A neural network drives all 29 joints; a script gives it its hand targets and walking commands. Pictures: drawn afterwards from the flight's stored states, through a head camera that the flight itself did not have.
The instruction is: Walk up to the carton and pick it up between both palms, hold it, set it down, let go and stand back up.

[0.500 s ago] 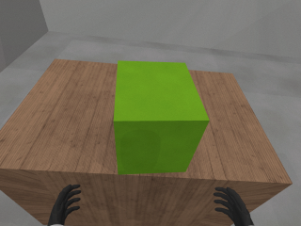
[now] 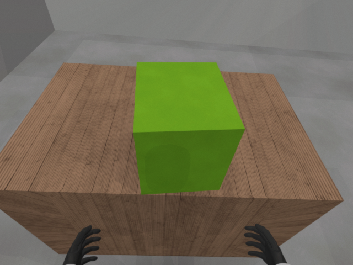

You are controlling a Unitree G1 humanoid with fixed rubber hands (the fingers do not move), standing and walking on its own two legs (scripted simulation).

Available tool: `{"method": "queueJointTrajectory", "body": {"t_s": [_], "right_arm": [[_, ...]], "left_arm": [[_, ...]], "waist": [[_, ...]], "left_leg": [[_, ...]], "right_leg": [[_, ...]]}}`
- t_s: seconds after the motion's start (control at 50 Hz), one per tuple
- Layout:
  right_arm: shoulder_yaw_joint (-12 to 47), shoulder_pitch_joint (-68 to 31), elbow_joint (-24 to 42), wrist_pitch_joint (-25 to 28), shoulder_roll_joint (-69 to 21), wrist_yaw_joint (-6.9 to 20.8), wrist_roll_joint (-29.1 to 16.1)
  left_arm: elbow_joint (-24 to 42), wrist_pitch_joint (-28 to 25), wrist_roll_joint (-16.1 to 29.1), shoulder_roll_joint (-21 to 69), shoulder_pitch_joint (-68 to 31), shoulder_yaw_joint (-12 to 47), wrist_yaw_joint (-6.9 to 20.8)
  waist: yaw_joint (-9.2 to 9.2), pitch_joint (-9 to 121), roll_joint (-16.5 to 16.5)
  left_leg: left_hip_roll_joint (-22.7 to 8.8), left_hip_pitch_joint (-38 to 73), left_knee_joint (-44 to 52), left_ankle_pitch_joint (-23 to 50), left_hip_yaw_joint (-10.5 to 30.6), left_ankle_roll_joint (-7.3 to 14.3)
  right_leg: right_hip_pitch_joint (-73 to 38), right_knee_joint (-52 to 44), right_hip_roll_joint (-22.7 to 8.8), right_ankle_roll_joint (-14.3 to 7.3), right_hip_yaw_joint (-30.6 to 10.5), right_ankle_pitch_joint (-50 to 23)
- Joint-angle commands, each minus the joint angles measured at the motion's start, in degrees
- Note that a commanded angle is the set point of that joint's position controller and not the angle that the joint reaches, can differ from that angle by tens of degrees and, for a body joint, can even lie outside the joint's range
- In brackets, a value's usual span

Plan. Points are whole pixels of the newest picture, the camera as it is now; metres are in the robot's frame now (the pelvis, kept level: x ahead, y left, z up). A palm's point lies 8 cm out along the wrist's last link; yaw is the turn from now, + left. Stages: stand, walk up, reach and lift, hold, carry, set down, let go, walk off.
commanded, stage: set down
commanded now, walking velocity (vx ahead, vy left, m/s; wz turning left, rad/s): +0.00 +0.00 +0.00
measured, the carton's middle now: (179, 127) +0.48 -0.01 +0.03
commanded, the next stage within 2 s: let go in 0.08 s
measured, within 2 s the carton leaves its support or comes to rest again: neither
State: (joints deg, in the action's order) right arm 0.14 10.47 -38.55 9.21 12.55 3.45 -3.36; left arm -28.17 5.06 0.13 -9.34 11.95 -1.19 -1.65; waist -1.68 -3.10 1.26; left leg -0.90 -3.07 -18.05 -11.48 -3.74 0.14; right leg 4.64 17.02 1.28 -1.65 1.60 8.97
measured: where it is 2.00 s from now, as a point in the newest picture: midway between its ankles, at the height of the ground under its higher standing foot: outside the picture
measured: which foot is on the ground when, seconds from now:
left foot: down 0.00-1.00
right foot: down 0.00-1.00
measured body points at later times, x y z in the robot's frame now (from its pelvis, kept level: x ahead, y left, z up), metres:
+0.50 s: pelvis +0.00 -0.01 +0.00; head +0.01 +0.00 +0.45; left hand +0.17 +0.22 -0.10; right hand +0.17 -0.24 -0.09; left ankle -0.01 +0.11 -0.75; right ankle +0.01 -0.10 -0.75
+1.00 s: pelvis +0.01 +0.00 -0.01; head +0.01 +0.02 +0.44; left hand +0.10 +0.27 -0.13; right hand +0.14 -0.24 -0.12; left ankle -0.01 +0.11 -0.75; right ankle +0.01 -0.10 -0.75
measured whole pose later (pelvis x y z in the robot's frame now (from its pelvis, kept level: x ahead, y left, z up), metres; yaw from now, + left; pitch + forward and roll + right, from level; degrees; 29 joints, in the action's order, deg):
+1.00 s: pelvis +0.01 +0.00 -0.01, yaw +7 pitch +0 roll -1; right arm -2.5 16.7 -42.1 0.2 11.8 0.9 2.6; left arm -40.9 0.2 -2.3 -14.0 13.1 -2.4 -0.3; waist -0.5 0.2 1.2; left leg 0.6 -12.9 -30.0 -16.7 2.7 0.6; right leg 10.9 26.5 -0.6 -1.2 8.1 15.4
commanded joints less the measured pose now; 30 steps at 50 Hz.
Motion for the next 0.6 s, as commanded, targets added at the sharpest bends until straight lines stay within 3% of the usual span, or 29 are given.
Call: {"method": "queueJointTrajectory", "body": {"t_s": [0.0, 0.04, 0.1, 0.24, 0.32, 0.36, 0.42, 0.44, 0.5, 0.56, 0.58], "right_arm": [[-2.51, -3.46, 6.08, 0.62, 5.0, -0.7, 1.79], [-2.73, -4.0, 8.11, 0.81, 4.4, -0.87, 2.25], [-2.27, -3.39, 5.89, 0.36, 3.8, -1.3, 3.41], [-4.14, -2.96, 1.76, -0.25, 4.86, -1.97, 4.64], [-3.65, -3.45, 2.82, -0.18, 4.96, -1.91, 4.12], [-2.91, -3.89, 3.82, 0.92, 4.82, -1.74, 4.02], [-3.64, -3.38, 2.16, 1.28, 4.82, -1.81, 4.0], [-3.16, -4.18, 2.97, 1.41, 4.73, -1.83, 4.27], [-3.24, -3.24, 2.0, 1.88, 5.26, -1.66, 4.35], [-3.0, -2.96, 2.07, 2.45, 4.59, -2.22, 4.1], [-3.15, -3.51, 1.78, 2.7, 4.82, -2.37, 3.87]], "left_arm": [[3.74, 0.64, -0.26, -5.46, -4.93, -1.71, 0.42], [5.59, 0.43, 0.19, -5.67, -5.94, -1.25, 0.34], [0.86, 0.89, 0.4, -6.32, -6.29, -1.25, 0.57], [0.93, 2.34, 0.13, -6.72, -7.48, -0.84, 1.09], [1.9, 2.65, -0.7, -5.59, -7.0, -0.97, 1.28], [2.31, 2.22, -0.71, -6.31, -6.3, -1.48, 1.15], [3.23, 1.52, -0.12, -6.7, -6.14, -0.72, 1.14], [2.99, 1.65, -0.58, -6.11, -5.99, -1.19, 1.11], [2.49, 1.42, -0.29, -6.14, -6.26, -1.26, 1.15], [2.51, 1.55, -0.81, -6.0, -4.67, -1.97, 1.6], [2.41, 1.56, -0.67, -5.48, -4.95, -1.46, 1.84]], "waist": [[-0.65, 2.87, -1.18], [-0.67, 3.94, -0.16], [-0.41, 1.83, 1.04], [0.78, 1.55, -1.81], [1.33, 2.94, -1.98], [0.59, 4.88, -0.25], [1.15, 4.16, -1.27], [0.12, 4.11, -0.72], [0.89, 3.55, -1.49], [0.99, 3.57, 0.57], [1.03, 3.92, -0.15]], "left_leg": [[0.18, -2.33, 1.42, 7.12, -0.21, -1.61], [0.44, -2.32, 1.08, 5.85, -0.5, -1.73], [0.42, -3.79, 1.42, 3.03, -0.57, -1.43], [0.03, -3.49, 0.63, 3.43, 0.33, -1.64], [0.58, -1.94, -0.21, 6.09, -0.41, -1.66], [0.85, -2.06, -0.87, 7.81, -0.35, -1.73], [0.35, -1.6, -1.22, 8.49, 0.03, -2.02], [0.53, -1.59, -1.16, 8.61, -0.14, -2.26], [0.6, -2.1, -0.74, 7.61, 0.1, -2.09], [1.0, -1.23, -1.72, 9.88, -0.33, -1.53], [0.84, -0.85, -1.88, 10.48, -0.34, -1.91]], "right_leg": [[0.15, -1.17, -0.64, -0.51, -1.46, -0.27], [-0.26, -0.8, -0.92, -0.39, -1.45, 0.19], [0.36, -0.96, -1.17, -0.22, -1.51, 1.24], [1.07, -0.26, -1.3, 0.12, -1.12, 1.43], [0.53, -0.08, -0.52, 0.23, -1.36, -1.32], [-0.63, 0.29, -0.46, 0.53, -1.51, -4.15], [0.68, 0.53, -0.61, 0.09, -1.21, -3.64], [0.16, 0.27, -0.53, 0.05, -0.67, -3.5], [0.77, 0.67, -0.73, 0.52, -0.85, -3.48], [0.43, 0.38, -0.64, 1.02, -0.9, -6.75], [0.38, 0.47, -0.64, 0.9, -0.5, -6.38]]}}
